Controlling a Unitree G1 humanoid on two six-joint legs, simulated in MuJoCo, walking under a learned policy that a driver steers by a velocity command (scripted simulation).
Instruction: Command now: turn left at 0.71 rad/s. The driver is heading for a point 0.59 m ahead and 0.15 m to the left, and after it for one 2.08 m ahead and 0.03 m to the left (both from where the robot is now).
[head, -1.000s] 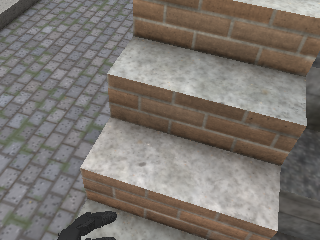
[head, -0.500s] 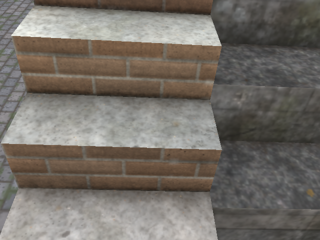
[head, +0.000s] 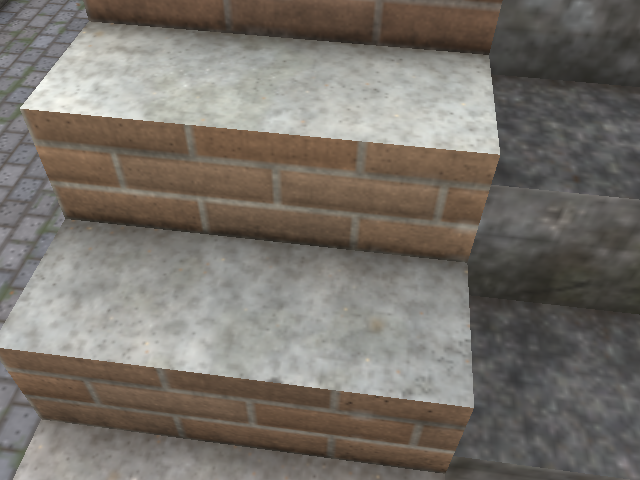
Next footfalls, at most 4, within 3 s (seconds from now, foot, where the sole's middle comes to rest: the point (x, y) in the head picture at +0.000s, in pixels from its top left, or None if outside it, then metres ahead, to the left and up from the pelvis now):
0.26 right None -0.21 -0.09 -0.73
0.30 left None -0.14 0.04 -0.63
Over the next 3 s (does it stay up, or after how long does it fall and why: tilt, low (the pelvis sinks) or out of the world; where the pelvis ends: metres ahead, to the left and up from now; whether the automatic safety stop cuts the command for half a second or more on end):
falls after 0.66 s (tilt)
